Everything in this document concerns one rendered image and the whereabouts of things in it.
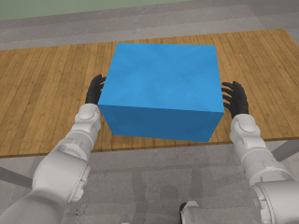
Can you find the robot left hand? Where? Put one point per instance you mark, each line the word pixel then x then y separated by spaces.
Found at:
pixel 94 91

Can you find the robot right upper arm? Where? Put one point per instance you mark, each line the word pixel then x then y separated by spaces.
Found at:
pixel 275 202

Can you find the carton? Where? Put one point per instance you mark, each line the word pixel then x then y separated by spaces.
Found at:
pixel 166 91

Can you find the right robot thigh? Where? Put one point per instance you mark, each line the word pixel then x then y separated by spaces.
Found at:
pixel 193 215

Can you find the robot left upper arm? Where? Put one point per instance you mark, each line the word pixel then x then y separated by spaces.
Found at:
pixel 63 179

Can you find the robot right forearm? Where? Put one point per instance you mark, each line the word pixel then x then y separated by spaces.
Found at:
pixel 258 161

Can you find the robot right hand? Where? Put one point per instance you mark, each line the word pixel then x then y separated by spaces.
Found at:
pixel 238 101

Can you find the table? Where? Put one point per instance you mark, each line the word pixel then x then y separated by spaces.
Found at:
pixel 42 90

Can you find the robot right shin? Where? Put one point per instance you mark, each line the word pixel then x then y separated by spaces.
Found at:
pixel 191 203

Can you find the robot left forearm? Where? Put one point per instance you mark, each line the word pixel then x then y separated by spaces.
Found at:
pixel 81 139

